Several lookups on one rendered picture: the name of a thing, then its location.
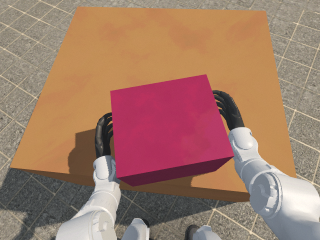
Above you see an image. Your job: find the right robot thigh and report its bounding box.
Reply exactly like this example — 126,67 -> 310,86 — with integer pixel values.
192,230 -> 222,240

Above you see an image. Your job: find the robot left forearm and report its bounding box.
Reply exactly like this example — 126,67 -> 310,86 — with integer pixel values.
55,155 -> 121,240

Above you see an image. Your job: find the robot right forearm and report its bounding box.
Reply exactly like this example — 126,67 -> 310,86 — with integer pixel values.
228,127 -> 320,199

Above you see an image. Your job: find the left robot hand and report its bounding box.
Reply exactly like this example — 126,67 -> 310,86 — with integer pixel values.
94,112 -> 114,159

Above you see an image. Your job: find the left robot upper arm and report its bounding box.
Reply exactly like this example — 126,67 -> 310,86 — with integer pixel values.
56,210 -> 117,240

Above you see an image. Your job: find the right robot upper arm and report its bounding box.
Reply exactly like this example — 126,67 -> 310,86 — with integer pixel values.
249,172 -> 320,240

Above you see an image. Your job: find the robot thigh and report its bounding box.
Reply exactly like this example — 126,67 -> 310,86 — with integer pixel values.
121,223 -> 150,240
192,230 -> 222,240

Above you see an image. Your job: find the carton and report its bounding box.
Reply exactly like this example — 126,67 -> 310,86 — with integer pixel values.
110,74 -> 235,187

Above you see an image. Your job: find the pedestal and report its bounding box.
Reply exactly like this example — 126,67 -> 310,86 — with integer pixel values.
10,6 -> 297,203

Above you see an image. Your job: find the right robot hand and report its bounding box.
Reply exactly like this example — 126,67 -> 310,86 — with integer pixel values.
212,90 -> 245,131

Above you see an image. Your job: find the left robot thigh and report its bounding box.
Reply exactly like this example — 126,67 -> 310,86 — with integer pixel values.
121,223 -> 150,240

